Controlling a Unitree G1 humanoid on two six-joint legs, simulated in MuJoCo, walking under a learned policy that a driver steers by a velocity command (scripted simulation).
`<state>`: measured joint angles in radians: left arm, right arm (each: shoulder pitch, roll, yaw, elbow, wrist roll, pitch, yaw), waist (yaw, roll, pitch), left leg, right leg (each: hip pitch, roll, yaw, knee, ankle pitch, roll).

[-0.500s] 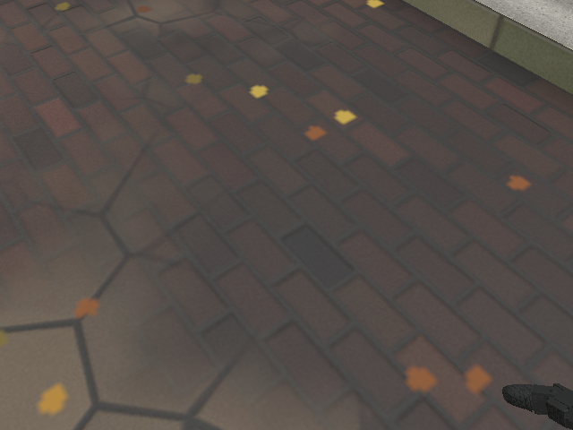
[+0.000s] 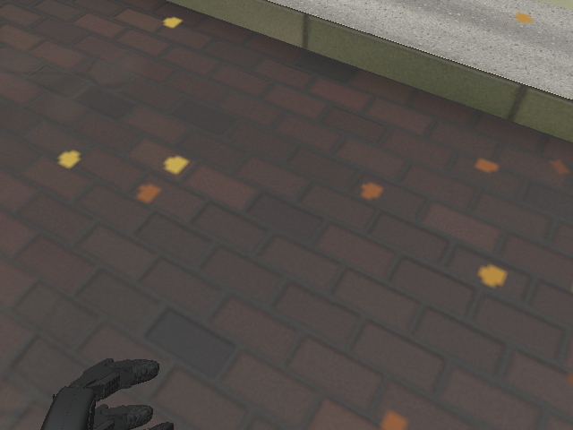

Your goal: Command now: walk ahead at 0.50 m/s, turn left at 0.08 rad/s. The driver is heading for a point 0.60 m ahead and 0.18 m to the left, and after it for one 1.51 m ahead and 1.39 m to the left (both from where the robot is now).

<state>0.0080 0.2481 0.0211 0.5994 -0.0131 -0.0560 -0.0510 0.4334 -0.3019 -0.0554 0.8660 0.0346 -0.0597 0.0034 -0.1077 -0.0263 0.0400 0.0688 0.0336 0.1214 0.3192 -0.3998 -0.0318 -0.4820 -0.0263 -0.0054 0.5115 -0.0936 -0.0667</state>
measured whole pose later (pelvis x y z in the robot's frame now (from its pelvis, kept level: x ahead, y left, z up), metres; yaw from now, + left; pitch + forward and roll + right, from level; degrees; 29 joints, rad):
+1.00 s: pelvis +0.29 -0.01 +0.01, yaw +32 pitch +1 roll +0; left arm 0.17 0.29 0.07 0.78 0.03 -0.01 0.01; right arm 0.16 -0.32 -0.09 0.59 0.01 0.05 -0.02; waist 0.00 0.04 0.03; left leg -0.48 -0.15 -0.19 0.73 -0.38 0.01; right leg -0.31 0.02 0.06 0.53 -0.24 0.00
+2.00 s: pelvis +0.39 -0.01 +0.00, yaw +25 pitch +1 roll +2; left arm 0.28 0.29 0.05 0.77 -0.02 -0.05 -0.03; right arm 0.24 -0.32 -0.08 0.73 0.03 -0.08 0.01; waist 0.00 0.04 0.02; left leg -0.40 0.04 -0.01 1.12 -0.42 0.01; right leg -0.32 0.02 -0.03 0.61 -0.32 -0.08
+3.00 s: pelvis +0.93 +0.24 +0.01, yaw +51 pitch +1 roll +0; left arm 0.23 0.26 0.04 0.65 0.02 -0.10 0.00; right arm 0.31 -0.31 -0.06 0.71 0.03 -0.03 0.00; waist 0.00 0.04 0.01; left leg -0.46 -0.02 -0.08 1.23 -0.37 0.01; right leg -0.34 0.00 -0.02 0.52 -0.20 -0.01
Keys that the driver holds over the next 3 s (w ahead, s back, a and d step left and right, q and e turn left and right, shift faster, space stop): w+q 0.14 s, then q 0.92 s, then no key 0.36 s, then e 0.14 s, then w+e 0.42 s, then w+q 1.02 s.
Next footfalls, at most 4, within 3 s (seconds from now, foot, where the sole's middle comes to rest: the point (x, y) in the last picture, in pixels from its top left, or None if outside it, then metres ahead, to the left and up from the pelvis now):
0.48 left None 0.35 0.14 -0.76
0.94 right None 0.40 -0.08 -0.76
1.34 left None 0.22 0.11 -0.76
1.90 right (305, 423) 0.47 -0.06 -0.76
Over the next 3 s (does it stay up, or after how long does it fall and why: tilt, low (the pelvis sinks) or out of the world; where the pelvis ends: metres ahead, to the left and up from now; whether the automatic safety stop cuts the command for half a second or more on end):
stays up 0.93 0.24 0.01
